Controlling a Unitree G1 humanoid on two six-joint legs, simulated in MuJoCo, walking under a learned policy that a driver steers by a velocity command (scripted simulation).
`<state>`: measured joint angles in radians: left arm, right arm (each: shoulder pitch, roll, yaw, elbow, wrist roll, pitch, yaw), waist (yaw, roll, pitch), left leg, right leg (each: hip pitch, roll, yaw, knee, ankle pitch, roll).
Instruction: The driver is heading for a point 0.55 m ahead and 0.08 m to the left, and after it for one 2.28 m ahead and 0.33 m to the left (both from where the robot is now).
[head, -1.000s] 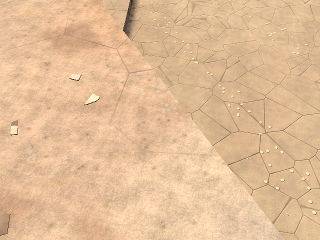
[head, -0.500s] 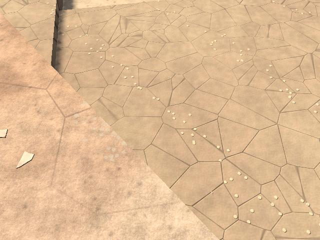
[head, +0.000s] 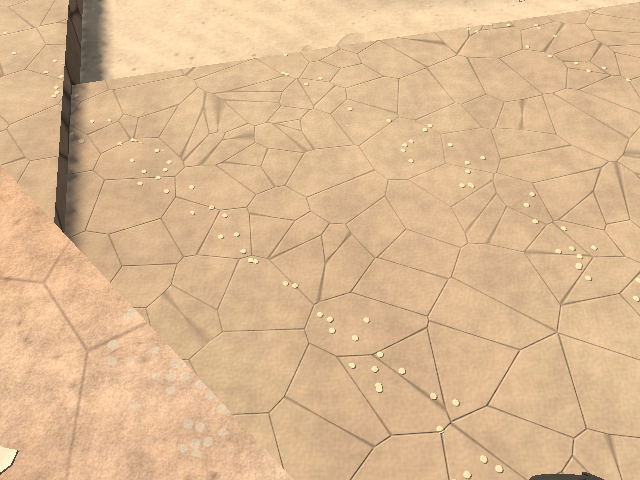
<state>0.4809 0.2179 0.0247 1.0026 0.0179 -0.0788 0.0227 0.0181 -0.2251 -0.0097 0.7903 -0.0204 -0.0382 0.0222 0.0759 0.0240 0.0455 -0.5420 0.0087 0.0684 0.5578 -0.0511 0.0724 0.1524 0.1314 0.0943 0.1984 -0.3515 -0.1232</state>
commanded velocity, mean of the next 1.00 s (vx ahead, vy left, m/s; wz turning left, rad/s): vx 0.50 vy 0.00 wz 0.16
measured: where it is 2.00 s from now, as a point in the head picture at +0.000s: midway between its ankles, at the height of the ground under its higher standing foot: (318, 271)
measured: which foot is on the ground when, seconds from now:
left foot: up 0.00-0.02, down 0.04-0.72, up 0.74-1.00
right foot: down 0.00-0.06, up 0.08-0.68, down 0.70-1.00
